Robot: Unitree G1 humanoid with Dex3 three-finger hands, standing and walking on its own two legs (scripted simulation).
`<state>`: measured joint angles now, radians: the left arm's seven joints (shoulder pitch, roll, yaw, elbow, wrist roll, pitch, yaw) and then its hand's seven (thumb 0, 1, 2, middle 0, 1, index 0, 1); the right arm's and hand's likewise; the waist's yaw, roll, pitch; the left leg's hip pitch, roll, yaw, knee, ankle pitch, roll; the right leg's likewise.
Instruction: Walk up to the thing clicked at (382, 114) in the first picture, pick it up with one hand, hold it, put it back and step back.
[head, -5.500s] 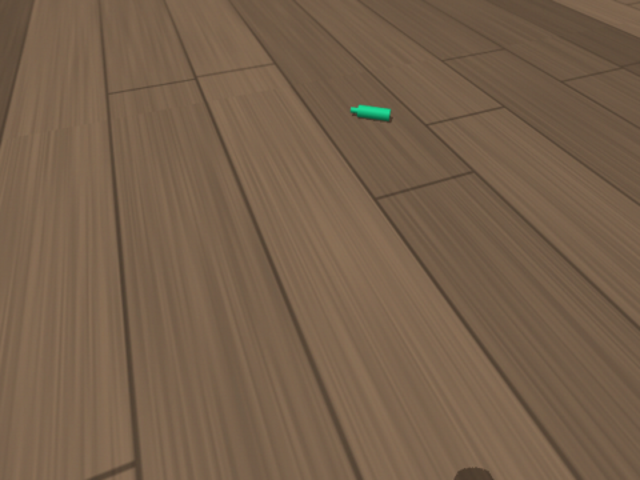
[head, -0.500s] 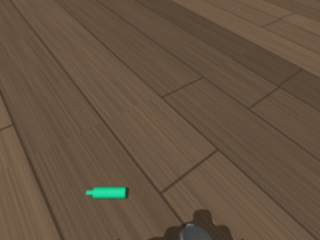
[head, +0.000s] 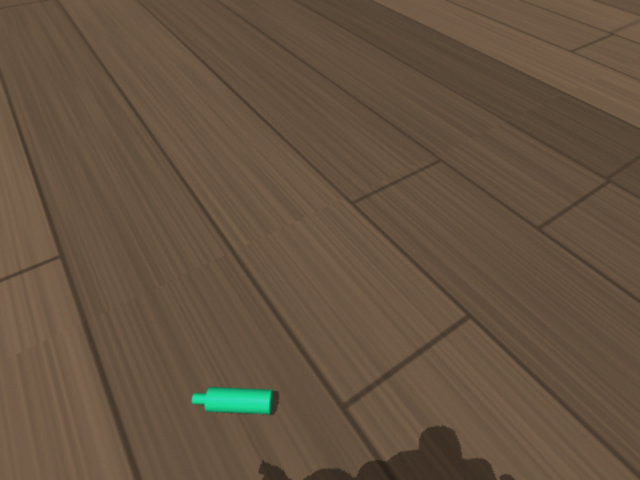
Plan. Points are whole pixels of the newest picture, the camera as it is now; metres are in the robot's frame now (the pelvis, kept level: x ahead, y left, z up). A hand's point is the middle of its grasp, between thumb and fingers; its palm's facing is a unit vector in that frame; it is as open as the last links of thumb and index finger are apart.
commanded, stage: walk up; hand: left
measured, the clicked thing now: (232, 400) +0.47 +0.27 -0.72
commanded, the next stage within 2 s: stand in 1.36 s
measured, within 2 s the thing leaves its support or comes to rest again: neither
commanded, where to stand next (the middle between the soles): +0.06 +0.00 m, yaw +1 degrees
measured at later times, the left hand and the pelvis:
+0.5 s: hand out of the picture +0.09 +0.26 -0.13, palm faces +0.01 -0.94 -0.34, open 7.4 cm; pelvis +0.02 +0.00 +0.02, yaw +1 degrees
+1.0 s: hand out of the picture +0.12 +0.24 -0.13, palm faces -0.03 -0.95 -0.31, open 7.4 cm; pelvis +0.03 -0.01 +0.03, yaw +0 degrees
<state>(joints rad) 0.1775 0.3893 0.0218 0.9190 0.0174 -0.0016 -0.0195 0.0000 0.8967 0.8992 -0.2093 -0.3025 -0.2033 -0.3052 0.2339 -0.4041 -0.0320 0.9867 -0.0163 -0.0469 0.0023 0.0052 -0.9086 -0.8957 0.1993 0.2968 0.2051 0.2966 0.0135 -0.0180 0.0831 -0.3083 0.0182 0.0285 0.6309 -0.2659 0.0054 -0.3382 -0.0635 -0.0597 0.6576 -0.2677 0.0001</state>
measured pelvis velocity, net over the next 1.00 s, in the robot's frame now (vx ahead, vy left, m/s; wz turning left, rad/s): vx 0.03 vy -0.01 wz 0.00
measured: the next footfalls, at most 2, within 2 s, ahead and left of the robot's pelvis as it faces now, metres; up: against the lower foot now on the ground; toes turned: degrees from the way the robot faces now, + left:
none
